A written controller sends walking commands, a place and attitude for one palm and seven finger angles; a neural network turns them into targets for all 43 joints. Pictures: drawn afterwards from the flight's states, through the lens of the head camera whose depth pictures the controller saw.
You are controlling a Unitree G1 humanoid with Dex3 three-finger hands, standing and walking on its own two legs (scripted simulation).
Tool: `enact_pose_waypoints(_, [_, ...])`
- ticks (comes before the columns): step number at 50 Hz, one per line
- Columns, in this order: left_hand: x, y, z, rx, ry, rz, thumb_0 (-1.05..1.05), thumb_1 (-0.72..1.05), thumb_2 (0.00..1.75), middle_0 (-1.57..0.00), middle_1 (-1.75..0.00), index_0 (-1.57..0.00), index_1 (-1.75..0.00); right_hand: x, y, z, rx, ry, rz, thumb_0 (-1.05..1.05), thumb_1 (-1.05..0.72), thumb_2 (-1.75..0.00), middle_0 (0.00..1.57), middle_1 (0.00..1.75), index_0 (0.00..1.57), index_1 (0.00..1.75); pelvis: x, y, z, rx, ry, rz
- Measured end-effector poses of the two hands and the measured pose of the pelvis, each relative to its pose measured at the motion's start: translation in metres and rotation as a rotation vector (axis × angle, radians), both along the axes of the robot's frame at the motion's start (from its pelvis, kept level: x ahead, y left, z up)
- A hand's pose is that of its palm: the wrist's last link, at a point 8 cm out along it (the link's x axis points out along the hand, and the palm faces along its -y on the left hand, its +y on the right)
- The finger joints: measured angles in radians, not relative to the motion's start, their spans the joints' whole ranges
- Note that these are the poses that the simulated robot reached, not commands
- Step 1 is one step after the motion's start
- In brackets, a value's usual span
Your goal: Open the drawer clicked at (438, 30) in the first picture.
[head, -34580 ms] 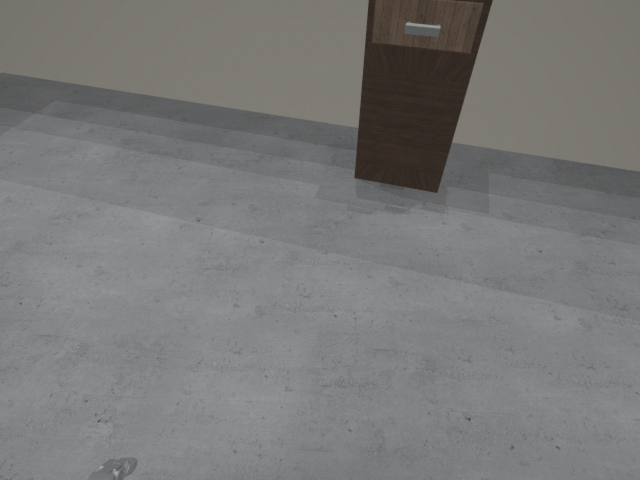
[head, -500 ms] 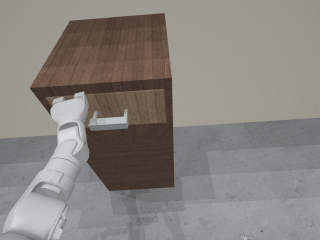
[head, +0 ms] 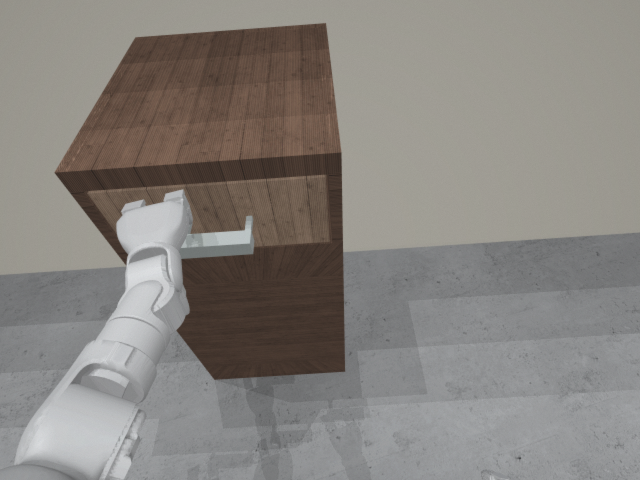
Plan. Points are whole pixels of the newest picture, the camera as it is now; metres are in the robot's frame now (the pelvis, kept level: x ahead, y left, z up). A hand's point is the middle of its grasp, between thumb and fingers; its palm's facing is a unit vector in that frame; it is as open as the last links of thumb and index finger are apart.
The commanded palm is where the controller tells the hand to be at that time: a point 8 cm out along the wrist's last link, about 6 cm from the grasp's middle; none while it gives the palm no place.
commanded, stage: lower the fingers behind the handle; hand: left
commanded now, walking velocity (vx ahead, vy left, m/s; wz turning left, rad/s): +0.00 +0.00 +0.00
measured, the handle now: (216, 233) +0.49 +0.19 -0.01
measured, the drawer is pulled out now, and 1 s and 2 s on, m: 0.00 0.00 0.00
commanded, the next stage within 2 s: lift the hand off the handle in 1.58 s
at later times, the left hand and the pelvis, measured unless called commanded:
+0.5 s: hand (204, 263) +0.42 +0.19 +0.01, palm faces -0.05 -0.05 -1.00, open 13.8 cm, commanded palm +0.39 +0.19 +0.07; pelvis +0.00 -0.01 -0.01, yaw +0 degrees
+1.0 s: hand (206, 269) +0.41 +0.19 +0.01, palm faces +0.04 -0.03 -1.00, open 13.7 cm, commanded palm +0.38 +0.19 +0.04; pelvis +0.00 -0.01 -0.02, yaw +1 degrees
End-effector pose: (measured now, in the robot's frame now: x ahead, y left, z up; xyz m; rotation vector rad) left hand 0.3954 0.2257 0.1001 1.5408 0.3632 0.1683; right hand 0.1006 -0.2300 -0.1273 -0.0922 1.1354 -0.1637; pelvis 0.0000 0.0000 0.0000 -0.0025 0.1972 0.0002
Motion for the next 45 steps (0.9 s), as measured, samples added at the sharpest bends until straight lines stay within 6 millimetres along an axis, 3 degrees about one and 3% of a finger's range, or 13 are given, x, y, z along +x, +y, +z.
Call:
enact_pose_waypoints(4, [-0.020,-0.014,-0.019,-0.109,0.077,-0.156,-0.01,-0.48,0.31,-0.32,-1.20,-0.31,-1.20,-0.007,-0.013,0.003,-0.065,0.032,0.017,0.01,-0.90,-0.90,0.20,0.30,0.20,0.30,0.004,-0.002,0.001,-0.004,-0.025,0.037])
enact_pose_waypoints(8, [-0.031,-0.026,-0.015,-0.096,-0.025,-0.335,-0.01,-0.48,0.31,-0.32,-1.22,-0.32,-1.20,-0.002,-0.027,0.004,-0.124,0.025,0.040,0.01,-0.90,-0.90,0.20,0.30,0.20,0.30,0.001,-0.001,-0.003,-0.007,-0.024,0.053])
enact_pose_waypoints(11, [-0.027,-0.040,-0.008,-0.075,-0.141,-0.423,-0.01,-0.49,0.30,-0.33,-1.22,-0.32,-1.20,0.004,-0.031,0.000,-0.132,0.004,0.045,0.01,-0.90,-0.90,0.20,0.30,0.20,0.30,-0.003,-0.001,-0.008,-0.009,-0.005,0.056])
enact_pose_waypoints(16, [-0.008,-0.049,-0.010,-0.041,-0.241,-0.339,-0.01,-0.49,0.30,-0.32,-1.21,-0.32,-1.20,0.009,-0.027,-0.006,-0.090,-0.018,0.039,0.01,-0.90,-0.90,0.20,0.30,0.20,0.30,-0.009,-0.001,-0.013,-0.006,0.038,0.036])
enact_pose_waypoints(24, [0.002,-0.038,-0.030,-0.017,-0.083,-0.133,0.00,-0.49,0.31,-0.32,-1.21,-0.31,-1.20,-0.006,-0.016,-0.008,-0.030,0.018,-0.016,0.01,-0.90,-0.90,0.20,0.30,0.20,0.30,-0.002,-0.005,-0.009,0.000,0.044,0.008])
enact_pose_waypoints(29, [0.000,-0.034,-0.026,-0.056,-0.070,-0.194,0.00,-0.49,0.30,-0.31,-1.21,-0.32,-1.20,-0.015,-0.023,-0.003,-0.065,0.045,-0.024,0.01,-0.90,-0.90,0.20,0.30,0.20,0.30,0.003,-0.009,-0.007,-0.001,0.029,0.014])
enact_pose_waypoints(37, [-0.012,-0.033,-0.036,-0.041,-0.123,-0.281,-0.01,-0.49,0.30,-0.27,-1.20,-0.32,-1.20,-0.015,-0.038,-0.004,-0.098,0.051,-0.014,0.01,-0.90,-0.90,0.20,0.30,0.20,0.30,0.002,-0.007,-0.011,-0.007,0.045,0.022])
enact_pose_waypoints(45, [-0.013,-0.037,-0.041,-0.022,-0.176,-0.247,-0.01,-0.49,0.30,-0.26,-1.22,-0.32,-1.22,-0.008,-0.033,-0.009,-0.080,0.033,-0.004,0.01,-0.90,-0.90,0.20,0.30,0.20,0.30,-0.001,-0.005,-0.015,-0.009,0.064,0.021])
